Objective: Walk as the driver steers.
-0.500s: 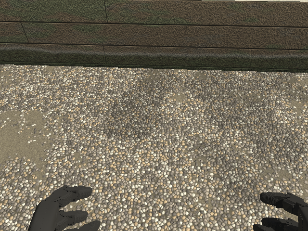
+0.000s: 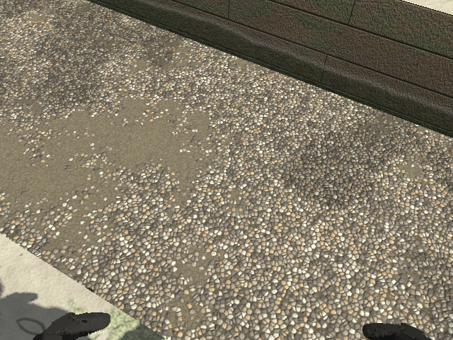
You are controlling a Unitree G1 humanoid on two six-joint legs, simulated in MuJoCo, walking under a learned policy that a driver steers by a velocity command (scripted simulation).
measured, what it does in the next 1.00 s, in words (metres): steps on the spot, turning right: right foot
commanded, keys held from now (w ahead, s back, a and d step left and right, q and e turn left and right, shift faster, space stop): w+e+shift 1.00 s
